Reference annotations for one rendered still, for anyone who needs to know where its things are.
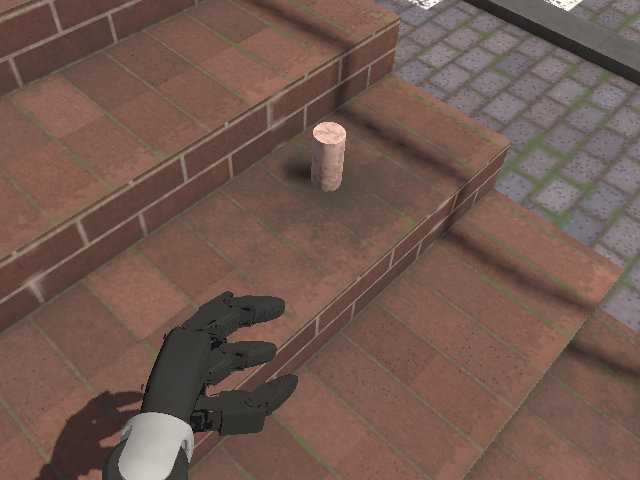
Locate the left robot forearm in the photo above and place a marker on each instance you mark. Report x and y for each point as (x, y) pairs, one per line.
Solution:
(153, 446)

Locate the robot left hand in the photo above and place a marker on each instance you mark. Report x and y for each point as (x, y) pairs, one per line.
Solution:
(188, 362)

